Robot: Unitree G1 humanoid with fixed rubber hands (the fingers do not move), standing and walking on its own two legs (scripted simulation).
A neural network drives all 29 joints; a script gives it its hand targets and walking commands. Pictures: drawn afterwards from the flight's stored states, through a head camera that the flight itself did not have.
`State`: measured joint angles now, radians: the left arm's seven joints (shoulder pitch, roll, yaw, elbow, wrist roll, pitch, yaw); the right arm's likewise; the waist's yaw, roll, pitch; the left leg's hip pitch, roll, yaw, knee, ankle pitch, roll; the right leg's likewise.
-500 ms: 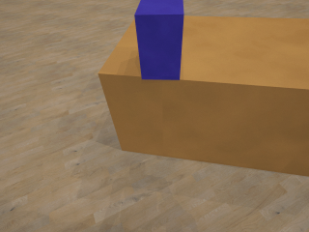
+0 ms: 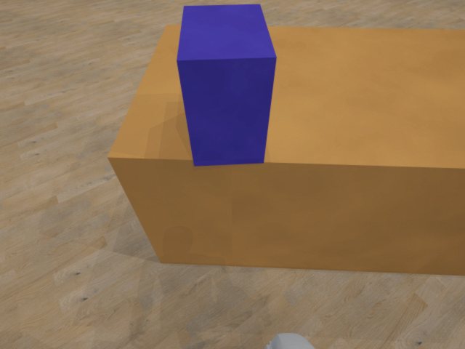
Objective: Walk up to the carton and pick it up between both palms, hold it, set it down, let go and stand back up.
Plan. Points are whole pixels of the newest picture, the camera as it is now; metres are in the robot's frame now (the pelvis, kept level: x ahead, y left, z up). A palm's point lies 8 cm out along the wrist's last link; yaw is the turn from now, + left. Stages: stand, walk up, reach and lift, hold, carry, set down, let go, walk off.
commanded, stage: walk up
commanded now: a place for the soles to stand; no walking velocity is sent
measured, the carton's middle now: (225, 88) +0.66 +0.01 +0.07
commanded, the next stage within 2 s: none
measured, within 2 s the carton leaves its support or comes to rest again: neither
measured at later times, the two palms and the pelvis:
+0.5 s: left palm (125, 311) +0.22 +0.22 -0.12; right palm (380, 341) +0.15 -0.26 -0.14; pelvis +0.13 -0.02 -0.01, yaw +0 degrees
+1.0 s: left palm (97, 339) +0.17 +0.26 -0.12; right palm (370, 310) +0.20 -0.26 -0.13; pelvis +0.14 +0.00 +0.00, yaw +1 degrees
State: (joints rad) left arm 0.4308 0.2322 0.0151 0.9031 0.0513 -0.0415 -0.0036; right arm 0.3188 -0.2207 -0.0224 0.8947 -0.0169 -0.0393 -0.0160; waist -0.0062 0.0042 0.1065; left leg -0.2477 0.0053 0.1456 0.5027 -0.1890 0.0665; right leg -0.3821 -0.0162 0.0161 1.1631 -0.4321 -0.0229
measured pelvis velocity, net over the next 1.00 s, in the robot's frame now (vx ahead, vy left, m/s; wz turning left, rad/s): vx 0.14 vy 0.00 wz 0.02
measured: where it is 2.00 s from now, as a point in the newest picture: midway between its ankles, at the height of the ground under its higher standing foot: outside the picture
